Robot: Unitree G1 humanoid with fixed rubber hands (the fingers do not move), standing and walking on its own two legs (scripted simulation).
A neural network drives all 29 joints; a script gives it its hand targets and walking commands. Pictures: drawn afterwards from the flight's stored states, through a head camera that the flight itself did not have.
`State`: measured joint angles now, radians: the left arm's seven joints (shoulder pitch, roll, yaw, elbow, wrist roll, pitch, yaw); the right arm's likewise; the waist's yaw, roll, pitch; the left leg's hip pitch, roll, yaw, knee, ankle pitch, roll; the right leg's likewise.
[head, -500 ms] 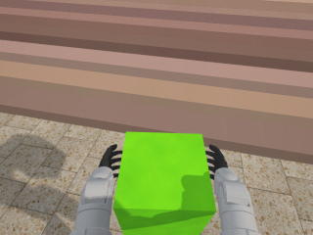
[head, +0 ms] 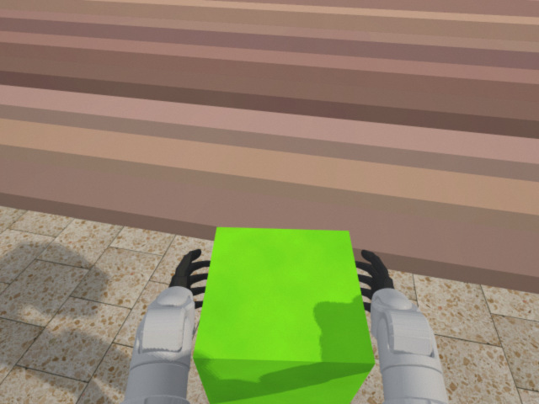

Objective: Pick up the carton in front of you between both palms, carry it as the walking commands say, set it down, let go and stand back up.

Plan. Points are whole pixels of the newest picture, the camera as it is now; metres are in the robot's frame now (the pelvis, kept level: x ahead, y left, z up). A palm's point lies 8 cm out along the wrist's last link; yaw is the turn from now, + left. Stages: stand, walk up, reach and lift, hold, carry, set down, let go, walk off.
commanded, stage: hold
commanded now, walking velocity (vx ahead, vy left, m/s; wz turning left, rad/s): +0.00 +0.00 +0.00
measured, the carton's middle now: (279, 325) +0.28 +0.00 -0.02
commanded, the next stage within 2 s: carry in 0.12 s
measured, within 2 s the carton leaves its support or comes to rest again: neither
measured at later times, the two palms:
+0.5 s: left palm (202, 242) +0.35 +0.12 +0.10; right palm (394, 250) +0.34 -0.18 +0.10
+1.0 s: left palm (236, 158) +0.61 +0.09 +0.08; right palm (373, 167) +0.59 -0.21 +0.08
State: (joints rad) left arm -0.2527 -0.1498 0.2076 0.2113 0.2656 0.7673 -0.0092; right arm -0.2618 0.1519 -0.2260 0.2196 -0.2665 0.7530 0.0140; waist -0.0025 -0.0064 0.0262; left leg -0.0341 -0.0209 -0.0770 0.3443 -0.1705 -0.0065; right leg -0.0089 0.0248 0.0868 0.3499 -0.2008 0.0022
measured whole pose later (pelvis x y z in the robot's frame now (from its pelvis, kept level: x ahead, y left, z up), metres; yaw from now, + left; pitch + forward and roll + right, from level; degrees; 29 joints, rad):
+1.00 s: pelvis +0.36 -0.04 -0.02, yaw -3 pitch +4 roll +0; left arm -0.03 -0.13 0.07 -0.50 0.05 1.24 0.12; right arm -0.07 0.13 -0.06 -0.47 -0.05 1.24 -0.13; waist -0.04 0.02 -0.16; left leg 0.04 0.08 0.20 0.37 -0.45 -0.05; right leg -0.50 -0.07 -0.22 0.50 -0.13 -0.01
